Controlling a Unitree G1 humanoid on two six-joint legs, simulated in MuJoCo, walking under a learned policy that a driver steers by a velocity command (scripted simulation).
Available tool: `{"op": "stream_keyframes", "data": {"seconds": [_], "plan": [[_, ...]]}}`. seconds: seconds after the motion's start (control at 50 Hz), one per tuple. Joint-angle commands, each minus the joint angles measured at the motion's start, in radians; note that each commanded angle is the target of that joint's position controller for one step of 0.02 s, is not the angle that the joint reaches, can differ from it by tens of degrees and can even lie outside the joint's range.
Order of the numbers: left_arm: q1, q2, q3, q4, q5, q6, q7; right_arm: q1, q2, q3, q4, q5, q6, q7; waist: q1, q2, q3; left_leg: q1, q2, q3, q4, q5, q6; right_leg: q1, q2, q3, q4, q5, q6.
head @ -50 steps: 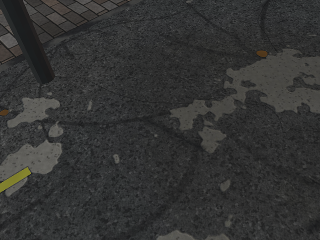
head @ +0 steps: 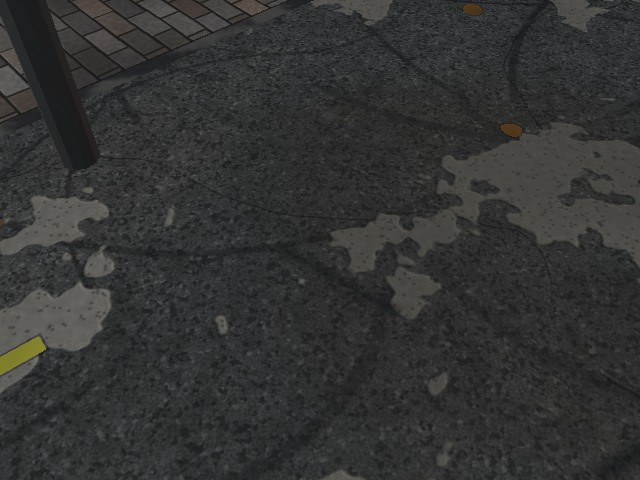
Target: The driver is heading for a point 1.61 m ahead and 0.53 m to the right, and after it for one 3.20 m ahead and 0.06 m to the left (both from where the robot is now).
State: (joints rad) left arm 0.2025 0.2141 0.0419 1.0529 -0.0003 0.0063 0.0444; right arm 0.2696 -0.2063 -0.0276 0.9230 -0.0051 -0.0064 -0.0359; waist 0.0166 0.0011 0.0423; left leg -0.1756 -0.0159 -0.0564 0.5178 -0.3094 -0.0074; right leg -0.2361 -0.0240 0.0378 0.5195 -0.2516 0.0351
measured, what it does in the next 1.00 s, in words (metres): walks ahead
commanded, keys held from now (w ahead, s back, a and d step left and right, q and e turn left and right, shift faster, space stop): no key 0.50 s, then w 0.50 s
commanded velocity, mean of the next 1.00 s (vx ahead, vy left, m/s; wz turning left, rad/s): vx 0.15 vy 0.00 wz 0.00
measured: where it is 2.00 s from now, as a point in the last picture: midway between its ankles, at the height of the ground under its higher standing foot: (359, 374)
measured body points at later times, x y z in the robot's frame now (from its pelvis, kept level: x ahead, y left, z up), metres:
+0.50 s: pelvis +0.00 +0.00 +0.00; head +0.01 +0.00 +0.45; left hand +0.02 +0.24 -0.15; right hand +0.01 -0.24 -0.15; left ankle -0.02 +0.13 -0.74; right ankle +0.02 -0.14 -0.74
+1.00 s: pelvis +0.13 -0.03 +0.01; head +0.15 -0.04 +0.46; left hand +0.02 +0.19 -0.13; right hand +0.27 -0.28 -0.12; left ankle +0.22 +0.11 -0.67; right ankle +0.02 -0.13 -0.74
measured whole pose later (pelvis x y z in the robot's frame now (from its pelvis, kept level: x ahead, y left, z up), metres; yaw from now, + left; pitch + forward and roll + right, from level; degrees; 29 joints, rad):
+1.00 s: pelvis +0.13 -0.03 +0.01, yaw +0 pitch +2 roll +0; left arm 0.52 0.17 0.00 1.10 0.00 -0.08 0.00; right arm 0.15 -0.26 -0.05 0.92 0.03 -0.10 0.02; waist 0.07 0.02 -0.01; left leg -0.63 0.07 0.03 0.95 -0.16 0.04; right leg 0.03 0.02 0.00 0.23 -0.29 -0.03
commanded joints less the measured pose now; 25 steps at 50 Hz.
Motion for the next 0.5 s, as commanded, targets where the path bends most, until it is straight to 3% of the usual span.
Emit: {"op": "stream_keyframes", "data": {"seconds": [0.02, 0.5], "plan": [[0.02, 0.103, 0.016, -0.014, 0.0, -0.006, 0.004, 0.036, -0.096, -0.017, -0.013, 0.001, -0.009, -0.004, -0.001, 0.002, 0.001, -0.079, 0.02, -0.011, -0.113, 0.135, 0.014, 0.049, -0.002, -0.002, -0.075, 0.119, -0.019], [0.074, 0.07, -0.006, 0.043, -0.002, -0.004, 0.005, 0.095, -0.067, 0.006, 0.114, 0.005, -0.006, -0.006, -0.008, -0.001, 0.021, -0.086, 0.012, 0.008, -0.12, 0.121, 0.01, 0.035, 0.01, -0.013, -0.083, 0.106, -0.025]]}}
Keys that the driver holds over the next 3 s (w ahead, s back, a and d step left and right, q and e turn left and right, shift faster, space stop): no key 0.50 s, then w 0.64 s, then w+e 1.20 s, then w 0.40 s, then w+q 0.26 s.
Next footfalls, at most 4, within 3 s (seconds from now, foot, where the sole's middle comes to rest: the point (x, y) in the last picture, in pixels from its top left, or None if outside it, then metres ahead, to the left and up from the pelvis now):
1.18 left None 0.43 0.11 -0.77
1.76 right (412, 396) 0.70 -0.16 -0.77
2.24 left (378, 276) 1.05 -0.10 -0.77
2.74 right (519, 271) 1.07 -0.47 -0.77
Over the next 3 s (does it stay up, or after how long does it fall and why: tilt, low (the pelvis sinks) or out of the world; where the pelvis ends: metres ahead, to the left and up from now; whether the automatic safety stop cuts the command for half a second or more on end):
stays up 1.12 -0.39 0.01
